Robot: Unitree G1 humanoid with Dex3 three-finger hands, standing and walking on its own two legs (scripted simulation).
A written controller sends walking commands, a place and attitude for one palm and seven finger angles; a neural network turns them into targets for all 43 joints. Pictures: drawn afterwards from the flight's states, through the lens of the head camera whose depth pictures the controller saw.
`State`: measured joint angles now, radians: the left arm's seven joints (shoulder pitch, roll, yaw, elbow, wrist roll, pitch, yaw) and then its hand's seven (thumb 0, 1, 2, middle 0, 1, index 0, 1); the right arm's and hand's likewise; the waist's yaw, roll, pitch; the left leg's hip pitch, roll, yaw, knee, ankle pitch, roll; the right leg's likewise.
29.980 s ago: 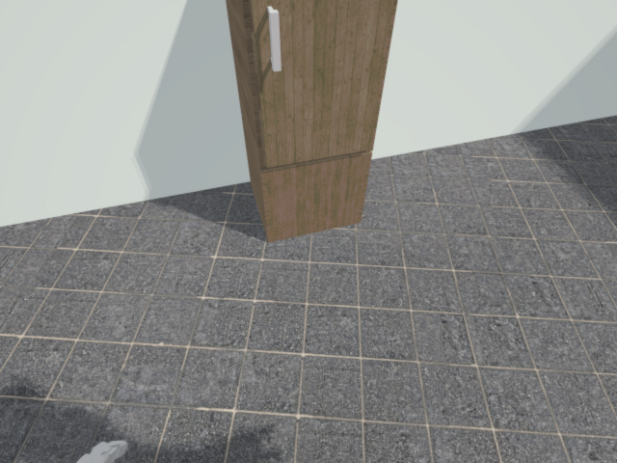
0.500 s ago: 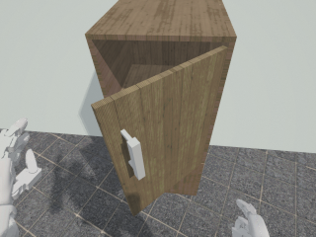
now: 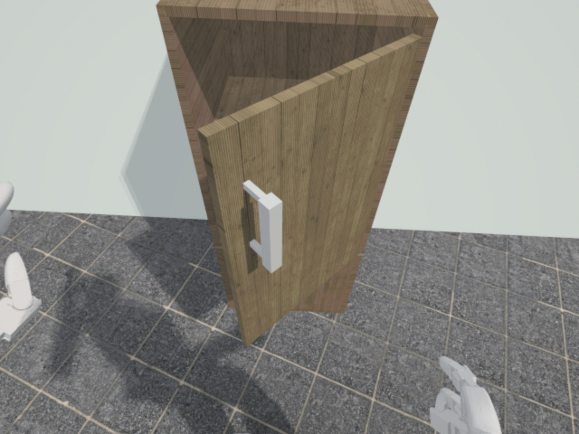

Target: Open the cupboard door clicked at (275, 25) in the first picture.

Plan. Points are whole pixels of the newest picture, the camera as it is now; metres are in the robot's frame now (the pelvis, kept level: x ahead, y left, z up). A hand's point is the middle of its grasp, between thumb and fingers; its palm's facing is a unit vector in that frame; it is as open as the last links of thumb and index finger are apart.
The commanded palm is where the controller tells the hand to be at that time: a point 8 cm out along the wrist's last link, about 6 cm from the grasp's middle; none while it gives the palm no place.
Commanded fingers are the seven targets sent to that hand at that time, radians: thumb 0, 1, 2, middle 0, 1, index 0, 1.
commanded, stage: step back with the hand held close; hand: left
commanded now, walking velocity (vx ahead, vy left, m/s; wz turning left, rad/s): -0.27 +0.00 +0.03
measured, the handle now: (262, 228) +0.37 +0.07 +0.09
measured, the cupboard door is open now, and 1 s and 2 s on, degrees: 45 45 45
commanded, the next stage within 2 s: stop stepping back and stand still in 0.42 s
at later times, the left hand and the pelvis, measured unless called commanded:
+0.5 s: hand out of the picture +0.10 +0.30 +0.18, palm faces +0.48 -0.78 -0.39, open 7.4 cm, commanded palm +0.03 +0.33 +0.18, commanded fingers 0.00 0.90 0.90 -0.20 -0.30 -0.20 -0.30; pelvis -0.10 +0.02 +0.00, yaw +1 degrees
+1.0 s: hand out of the picture +0.03 +0.27 +0.16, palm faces +0.46 -0.82 -0.35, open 7.4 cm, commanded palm -0.04 +0.31 +0.18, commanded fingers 0.00 0.90 0.90 -0.20 -0.30 -0.20 -0.30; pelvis -0.19 +0.01 +0.00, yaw -2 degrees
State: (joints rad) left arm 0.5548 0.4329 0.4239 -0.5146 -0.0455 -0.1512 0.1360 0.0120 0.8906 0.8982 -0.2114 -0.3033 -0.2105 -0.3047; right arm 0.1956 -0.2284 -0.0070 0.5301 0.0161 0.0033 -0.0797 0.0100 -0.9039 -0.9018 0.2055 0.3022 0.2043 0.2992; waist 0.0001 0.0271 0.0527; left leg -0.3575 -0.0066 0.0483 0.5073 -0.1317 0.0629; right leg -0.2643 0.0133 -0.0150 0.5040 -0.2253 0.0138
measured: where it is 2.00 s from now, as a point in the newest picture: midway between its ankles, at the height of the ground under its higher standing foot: outside the picture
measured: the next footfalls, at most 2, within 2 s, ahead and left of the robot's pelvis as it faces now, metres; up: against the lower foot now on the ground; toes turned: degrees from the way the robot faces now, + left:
left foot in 0.30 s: +0.04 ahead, +0.11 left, +0.00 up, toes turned +3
right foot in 0.68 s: -0.22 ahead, -0.09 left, +0.00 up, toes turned -3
